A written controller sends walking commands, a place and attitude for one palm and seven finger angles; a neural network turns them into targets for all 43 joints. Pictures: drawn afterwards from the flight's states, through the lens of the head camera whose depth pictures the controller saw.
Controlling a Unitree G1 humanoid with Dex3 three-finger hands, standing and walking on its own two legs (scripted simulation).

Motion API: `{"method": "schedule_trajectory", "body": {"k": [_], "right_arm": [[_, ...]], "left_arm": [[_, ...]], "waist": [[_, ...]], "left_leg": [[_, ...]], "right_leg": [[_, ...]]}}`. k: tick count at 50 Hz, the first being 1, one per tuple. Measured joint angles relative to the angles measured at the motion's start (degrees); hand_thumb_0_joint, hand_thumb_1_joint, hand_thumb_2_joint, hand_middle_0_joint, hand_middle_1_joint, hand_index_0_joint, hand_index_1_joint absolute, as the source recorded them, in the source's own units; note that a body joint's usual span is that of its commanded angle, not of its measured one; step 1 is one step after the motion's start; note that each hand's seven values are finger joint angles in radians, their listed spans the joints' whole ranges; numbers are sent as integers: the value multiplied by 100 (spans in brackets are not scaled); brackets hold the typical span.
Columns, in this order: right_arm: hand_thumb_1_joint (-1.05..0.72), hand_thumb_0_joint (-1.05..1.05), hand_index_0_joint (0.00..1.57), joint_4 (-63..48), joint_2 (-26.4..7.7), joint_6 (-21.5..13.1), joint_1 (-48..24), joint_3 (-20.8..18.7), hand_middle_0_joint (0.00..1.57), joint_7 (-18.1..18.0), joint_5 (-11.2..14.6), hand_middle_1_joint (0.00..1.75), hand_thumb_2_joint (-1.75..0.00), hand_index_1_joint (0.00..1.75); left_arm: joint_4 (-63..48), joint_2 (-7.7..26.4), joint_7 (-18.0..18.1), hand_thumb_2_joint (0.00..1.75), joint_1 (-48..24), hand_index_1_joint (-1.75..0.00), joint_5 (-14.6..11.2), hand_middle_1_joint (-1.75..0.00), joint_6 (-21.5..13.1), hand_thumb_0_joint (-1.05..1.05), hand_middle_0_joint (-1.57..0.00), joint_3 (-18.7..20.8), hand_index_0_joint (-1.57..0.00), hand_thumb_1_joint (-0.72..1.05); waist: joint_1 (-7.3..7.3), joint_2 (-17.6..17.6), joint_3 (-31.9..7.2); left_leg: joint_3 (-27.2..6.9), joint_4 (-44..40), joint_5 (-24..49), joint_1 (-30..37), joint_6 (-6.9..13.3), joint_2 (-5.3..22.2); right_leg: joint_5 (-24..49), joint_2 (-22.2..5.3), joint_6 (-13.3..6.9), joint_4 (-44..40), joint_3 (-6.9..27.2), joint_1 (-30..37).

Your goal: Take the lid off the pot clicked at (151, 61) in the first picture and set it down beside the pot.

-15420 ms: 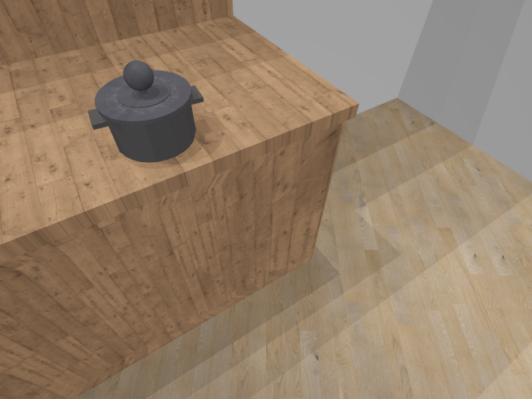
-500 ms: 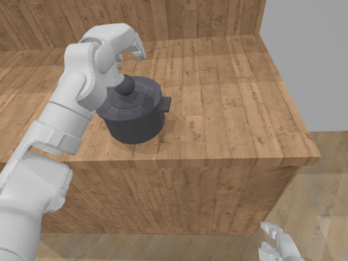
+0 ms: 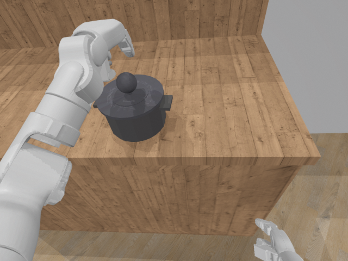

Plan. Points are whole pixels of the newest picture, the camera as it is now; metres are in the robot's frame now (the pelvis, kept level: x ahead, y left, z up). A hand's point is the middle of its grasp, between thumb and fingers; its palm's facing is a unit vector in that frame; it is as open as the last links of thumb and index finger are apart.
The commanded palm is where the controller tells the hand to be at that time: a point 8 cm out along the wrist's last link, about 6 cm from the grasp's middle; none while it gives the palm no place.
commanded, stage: move the open hand above the knob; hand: left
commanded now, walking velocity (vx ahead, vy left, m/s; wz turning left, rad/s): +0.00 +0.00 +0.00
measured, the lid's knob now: (126, 82) +0.49 +0.14 +0.17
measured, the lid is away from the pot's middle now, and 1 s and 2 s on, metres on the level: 0.00 0.00 0.01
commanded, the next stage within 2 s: lower the open fingers around the knob in 0.14 s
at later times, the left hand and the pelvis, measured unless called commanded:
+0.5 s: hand (117, 64) +0.46 +0.14 +0.24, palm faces -0.19 -0.09 -0.98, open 9.9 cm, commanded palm +0.43 +0.15 +0.30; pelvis +0.00 +0.01 +0.00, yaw -1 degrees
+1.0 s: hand (123, 83) +0.46 +0.13 +0.19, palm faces -0.26 -0.06 -0.96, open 9.9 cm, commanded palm +0.44 +0.14 +0.26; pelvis +0.01 +0.01 +0.00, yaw +0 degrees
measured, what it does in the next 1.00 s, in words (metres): stands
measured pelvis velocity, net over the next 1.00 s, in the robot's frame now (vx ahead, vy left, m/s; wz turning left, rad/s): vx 0.01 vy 0.01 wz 0.00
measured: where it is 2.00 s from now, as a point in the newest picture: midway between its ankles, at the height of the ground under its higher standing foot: outside the picture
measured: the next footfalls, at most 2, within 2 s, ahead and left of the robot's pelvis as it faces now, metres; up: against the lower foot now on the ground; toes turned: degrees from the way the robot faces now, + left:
none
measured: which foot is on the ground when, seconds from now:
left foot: down 0.00-1.00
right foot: down 0.00-1.00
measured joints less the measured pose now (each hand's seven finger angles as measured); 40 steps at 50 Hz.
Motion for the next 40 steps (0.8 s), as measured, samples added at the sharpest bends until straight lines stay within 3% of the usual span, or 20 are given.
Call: {"method": "schedule_trajectory", "body": {"k": [7, 13, 19, 26, 34, 40], "right_arm": [[-91, 1, 20, 82, -1, -66, 130, -4, 20, -86, -43, 30, -90, 30], [-91, 1, 20, 71, -28, -49, 269, -33, 20, -51, -1, 30, -90, 30], [-91, 1, 20, 100, -77, -72, 356, -89, 20, -57, -29, 30, -90, 30], [-91, 1, 20, 111, -11, -179, 314, -73, 20, -69, -39, 30, -90, 30], [-91, 1, 20, 14, -38, -87, 284, -106, 20, 3, -57, 30, -90, 30], [-91, 1, 20, 79, 19, -145, 186, -85, 20, -37, -61, 30, -90, 30]], "left_arm": [[-153, 11, -81, 173, 92, -8, -90, -9, -226, 0, -91, 110, -90, -39], [545, 53, 23, 174, -280, -8, 36, -9, -101, 0, -90, 127, -90, -39], [106, -96, -49, 174, 80, -8, -78, -9, -127, 0, -90, 16, -90, -39], [560, -143, 65, 173, -165, -8, -90, -9, -182, 0, -90, 149, -90, -39], [83, -267, 40, 174, 364, -8, -101, -9, -151, 0, -90, -11, -90, -39], [310, -306, 158, 173, 150, -8, -116, -9, -173, 0, -90, 14, -90, -39]], "waist": [[-91, 4, 81], [-137, -41, 64], [-126, -13, 100], [-184, -81, 65], [-127, -31, 81], [-106, -72, 94]], "left_leg": [[42, -12, -28, 124, 31, -2], [69, -52, 12, 37, 28, 2], [41, -41, -9, 62, 59, -17], [63, -81, -17, 81, 58, -14], [47, -50, -60, 97, 75, -24], [25, -69, -49, 93, 64, -28]], "right_leg": [[0, -2, 21, -28, 46, 117], [37, 0, 27, -45, 74, 11], [33, -15, 49, -89, 46, 72], [39, -11, 51, -135, 73, 85], [15, -19, 65, -153, 59, 132], [18, -21, 59, -168, 38, 131]]}}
